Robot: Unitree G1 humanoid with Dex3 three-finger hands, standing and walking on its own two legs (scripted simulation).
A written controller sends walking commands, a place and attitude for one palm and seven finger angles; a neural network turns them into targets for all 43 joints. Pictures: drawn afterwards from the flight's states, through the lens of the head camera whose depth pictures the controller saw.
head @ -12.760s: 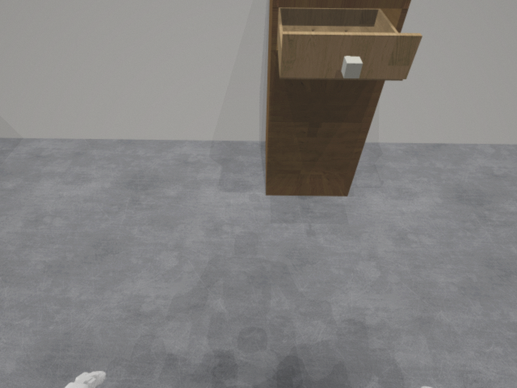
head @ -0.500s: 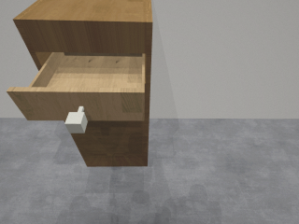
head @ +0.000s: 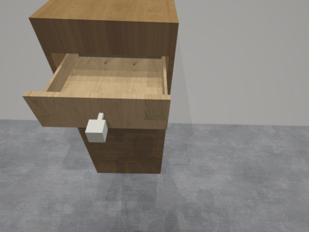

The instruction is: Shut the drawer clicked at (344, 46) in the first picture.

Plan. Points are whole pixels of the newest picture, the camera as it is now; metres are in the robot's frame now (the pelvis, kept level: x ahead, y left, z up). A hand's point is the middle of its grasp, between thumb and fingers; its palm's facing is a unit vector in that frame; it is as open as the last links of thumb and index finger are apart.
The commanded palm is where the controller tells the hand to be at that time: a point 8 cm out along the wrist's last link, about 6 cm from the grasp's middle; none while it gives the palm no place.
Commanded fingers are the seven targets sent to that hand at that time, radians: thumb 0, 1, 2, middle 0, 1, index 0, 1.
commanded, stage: look again from close up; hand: left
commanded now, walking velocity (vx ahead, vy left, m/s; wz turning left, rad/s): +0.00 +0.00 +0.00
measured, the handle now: (98, 125) +0.37 +0.18 +0.07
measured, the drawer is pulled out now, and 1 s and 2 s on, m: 0.21 0.21 0.21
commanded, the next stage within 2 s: raise the hand and make a fist in 0.08 s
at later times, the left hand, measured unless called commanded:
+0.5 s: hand (98, 204) +0.18 +0.14 +0.02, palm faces +0.03 -1.00 -0.03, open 6.5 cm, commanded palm +0.11 +0.21 -0.01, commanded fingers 0.00 0.90 0.90 -0.54 -0.67 -0.54 -0.67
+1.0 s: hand (91, 193) +0.19 +0.16 +0.05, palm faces +0.06 -1.00 -0.04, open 3.9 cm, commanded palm +0.13 +0.21 +0.07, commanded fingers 0.00 0.90 0.90 -1.04 -1.21 -1.04 -1.21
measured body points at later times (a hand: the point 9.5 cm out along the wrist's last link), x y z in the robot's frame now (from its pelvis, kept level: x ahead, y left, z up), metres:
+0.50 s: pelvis -0.02 -0.03 -0.03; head -0.01 -0.03 +0.42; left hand +0.17 +0.20 +0.02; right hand +0.18 -0.27 -0.09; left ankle +0.04 +0.09 -0.73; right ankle -0.03 -0.15 -0.73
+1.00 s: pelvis -0.01 -0.06 -0.03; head -0.01 -0.08 +0.42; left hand +0.18 +0.21 +0.06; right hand +0.14 -0.30 -0.12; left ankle +0.04 +0.09 -0.73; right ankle -0.04 -0.15 -0.73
